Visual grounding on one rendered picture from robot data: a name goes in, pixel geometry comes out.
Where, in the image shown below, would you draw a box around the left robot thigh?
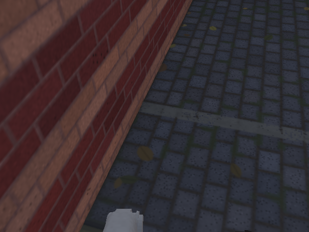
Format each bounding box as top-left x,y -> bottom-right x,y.
102,209 -> 144,232

